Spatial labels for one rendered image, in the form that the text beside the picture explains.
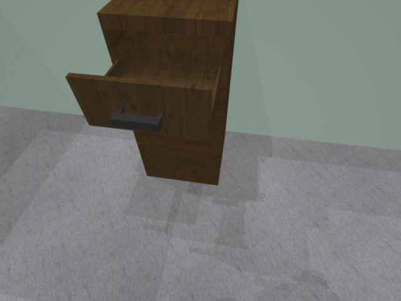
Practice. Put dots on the cabinet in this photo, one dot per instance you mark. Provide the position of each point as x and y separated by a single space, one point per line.
204 25

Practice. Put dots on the handle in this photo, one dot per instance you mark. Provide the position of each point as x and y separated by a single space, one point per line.
139 122

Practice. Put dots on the drawer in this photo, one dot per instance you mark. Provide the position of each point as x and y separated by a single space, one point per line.
145 80

